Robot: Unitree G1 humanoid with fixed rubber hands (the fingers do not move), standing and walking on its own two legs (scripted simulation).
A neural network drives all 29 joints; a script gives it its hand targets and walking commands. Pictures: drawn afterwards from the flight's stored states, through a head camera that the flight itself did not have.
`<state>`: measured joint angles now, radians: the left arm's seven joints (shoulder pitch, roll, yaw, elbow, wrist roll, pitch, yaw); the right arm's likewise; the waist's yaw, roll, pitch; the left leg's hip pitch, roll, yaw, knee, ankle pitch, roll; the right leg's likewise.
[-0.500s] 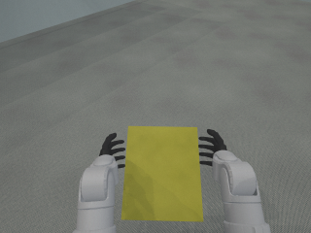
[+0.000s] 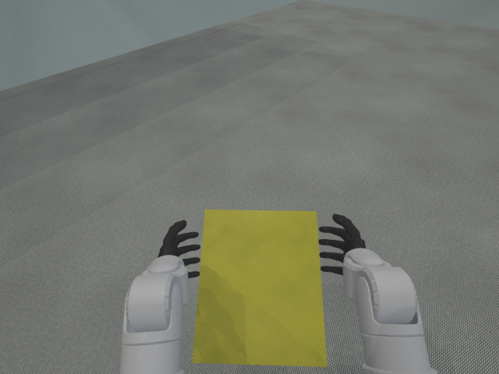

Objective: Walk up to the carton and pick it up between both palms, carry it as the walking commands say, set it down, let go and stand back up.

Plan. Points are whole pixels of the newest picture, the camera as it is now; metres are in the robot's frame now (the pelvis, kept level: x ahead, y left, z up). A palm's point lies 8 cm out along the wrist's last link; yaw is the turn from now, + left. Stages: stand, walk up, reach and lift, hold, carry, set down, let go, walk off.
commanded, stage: carry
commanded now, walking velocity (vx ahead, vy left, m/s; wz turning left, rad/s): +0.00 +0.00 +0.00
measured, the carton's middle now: (259, 285) +0.30 +0.00 -0.02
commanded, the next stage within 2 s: hold in 0.98 s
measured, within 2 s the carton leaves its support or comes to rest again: neither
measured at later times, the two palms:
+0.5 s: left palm (151, 311) +0.20 +0.15 +0.10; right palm (353, 293) +0.21 -0.12 +0.10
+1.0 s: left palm (153, 331) +0.18 +0.15 +0.07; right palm (359, 312) +0.20 -0.12 +0.08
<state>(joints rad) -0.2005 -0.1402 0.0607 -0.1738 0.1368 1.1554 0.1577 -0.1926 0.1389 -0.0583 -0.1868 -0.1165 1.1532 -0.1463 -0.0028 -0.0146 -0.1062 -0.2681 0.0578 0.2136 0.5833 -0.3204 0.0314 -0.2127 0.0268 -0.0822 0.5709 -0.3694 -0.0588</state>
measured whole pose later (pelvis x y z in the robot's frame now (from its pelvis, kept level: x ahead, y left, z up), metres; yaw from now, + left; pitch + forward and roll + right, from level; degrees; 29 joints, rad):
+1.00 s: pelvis -0.09 +0.00 +0.00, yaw +1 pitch -1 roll +0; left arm -0.25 -0.15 0.10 -0.02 0.18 1.09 0.12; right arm -0.27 0.15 -0.11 -0.01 -0.21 1.07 -0.08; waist 0.00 0.00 -0.08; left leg -0.37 0.04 0.17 0.50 -0.13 0.06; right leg -0.32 0.02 -0.11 0.53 -0.21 -0.06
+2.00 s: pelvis -0.05 -0.02 +0.00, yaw -5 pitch -6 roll +1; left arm -0.36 -0.18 0.34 0.47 0.31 0.61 0.08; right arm -0.41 0.20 -0.30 0.60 -0.32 0.53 -0.07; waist 0.10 -0.03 0.02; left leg -0.19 -0.06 -0.03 0.52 -0.23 0.02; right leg -0.17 0.10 0.04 0.56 -0.27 -0.09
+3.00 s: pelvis -0.10 +0.00 -0.09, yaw -4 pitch +25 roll +0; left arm -0.61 -0.21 0.48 0.55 0.28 0.22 0.14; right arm -0.71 0.15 -0.39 0.71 -0.29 0.17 -0.13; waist 0.07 -0.03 -0.03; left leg -1.19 -0.09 -0.03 1.10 -0.34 0.03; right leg -1.16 0.12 0.01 1.12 -0.39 -0.06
